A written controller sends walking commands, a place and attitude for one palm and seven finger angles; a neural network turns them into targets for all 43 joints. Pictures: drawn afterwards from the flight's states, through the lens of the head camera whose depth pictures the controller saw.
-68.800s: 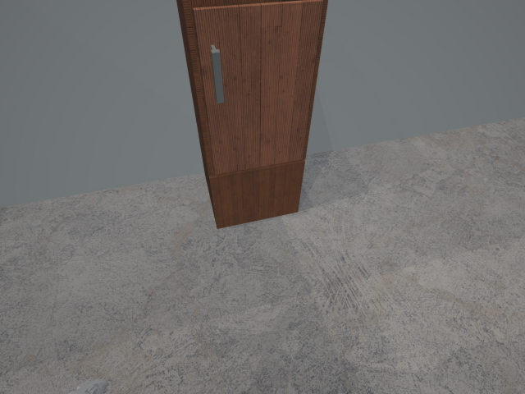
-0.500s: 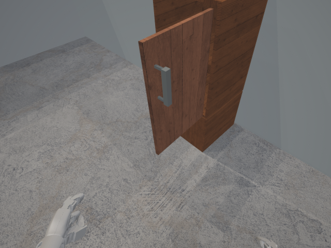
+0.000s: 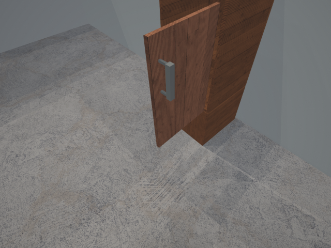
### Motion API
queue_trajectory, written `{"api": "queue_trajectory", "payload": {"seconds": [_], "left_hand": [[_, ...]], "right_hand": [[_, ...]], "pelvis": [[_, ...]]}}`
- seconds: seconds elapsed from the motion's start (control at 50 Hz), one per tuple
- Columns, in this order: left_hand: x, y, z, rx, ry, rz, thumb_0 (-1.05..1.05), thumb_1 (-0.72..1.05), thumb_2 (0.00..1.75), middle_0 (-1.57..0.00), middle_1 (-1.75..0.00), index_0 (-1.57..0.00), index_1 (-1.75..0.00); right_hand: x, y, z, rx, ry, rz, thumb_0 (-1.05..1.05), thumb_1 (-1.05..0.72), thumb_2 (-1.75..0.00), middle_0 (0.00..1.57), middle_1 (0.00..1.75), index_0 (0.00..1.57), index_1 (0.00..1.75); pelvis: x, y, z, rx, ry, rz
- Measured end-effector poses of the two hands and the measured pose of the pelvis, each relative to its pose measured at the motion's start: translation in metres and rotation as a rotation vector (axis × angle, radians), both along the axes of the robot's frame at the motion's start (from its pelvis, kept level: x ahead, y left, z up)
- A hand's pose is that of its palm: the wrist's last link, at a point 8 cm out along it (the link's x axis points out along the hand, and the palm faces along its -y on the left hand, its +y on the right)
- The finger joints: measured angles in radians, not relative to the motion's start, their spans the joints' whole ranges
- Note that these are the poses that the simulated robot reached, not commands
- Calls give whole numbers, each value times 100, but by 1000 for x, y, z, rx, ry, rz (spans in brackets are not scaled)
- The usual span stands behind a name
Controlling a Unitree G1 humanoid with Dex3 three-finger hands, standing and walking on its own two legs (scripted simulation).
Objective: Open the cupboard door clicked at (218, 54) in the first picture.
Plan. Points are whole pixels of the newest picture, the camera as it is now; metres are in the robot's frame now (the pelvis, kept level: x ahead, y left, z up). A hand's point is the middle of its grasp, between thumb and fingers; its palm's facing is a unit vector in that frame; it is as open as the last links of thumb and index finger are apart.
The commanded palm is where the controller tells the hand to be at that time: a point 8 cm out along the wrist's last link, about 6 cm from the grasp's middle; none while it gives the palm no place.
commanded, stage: let the arm hang, fingers relaxed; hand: left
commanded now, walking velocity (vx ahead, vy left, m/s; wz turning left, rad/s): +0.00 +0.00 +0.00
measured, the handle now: (166, 80) +0.66 +0.04 +0.03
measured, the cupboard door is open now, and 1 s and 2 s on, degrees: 93 93 93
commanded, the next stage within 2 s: look to check the result in 0.42 s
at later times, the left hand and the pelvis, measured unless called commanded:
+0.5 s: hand out of the picture +0.07 +0.21 -0.16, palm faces -0.01 -0.96 -0.28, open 7.4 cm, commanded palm none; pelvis +0.01 +0.00 +0.00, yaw +0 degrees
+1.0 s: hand out of the picture +0.10 +0.23 -0.15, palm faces -0.01 -0.94 -0.34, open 7.4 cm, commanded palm none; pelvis +0.03 -0.01 +0.01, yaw +0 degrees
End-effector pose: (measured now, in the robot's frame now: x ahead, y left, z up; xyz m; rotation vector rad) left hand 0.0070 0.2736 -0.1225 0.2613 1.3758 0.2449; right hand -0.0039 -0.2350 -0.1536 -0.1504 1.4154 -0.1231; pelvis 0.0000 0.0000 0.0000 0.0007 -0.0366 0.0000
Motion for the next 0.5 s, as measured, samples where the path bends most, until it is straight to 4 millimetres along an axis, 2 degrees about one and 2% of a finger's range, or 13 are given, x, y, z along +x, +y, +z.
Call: {"api": "queue_trajectory", "payload": {"seconds": [0.12,0.28,0.5], "left_hand": [[23,-2,0,-11,-51,-22,1,91,90,-20,-30,-20,-30],[52,-14,-3,-48,-105,-49,1,90,90,-20,-30,-20,-30],[61,-15,-3,-50,-96,-58,1,90,90,-21,-30,-20,-30]], "right_hand": [[3,3,0,0,-10,-7,0,-91,-90,20,30,21,30],[14,-5,6,-31,-32,-9,0,-91,-90,20,30,21,30],[39,-19,11,-58,-62,7,0,-91,-90,20,30,20,30]], "pelvis": [[1,3,1,5,0,-5],[5,4,2,9,-1,-6],[12,1,3,8,4,-7]]}}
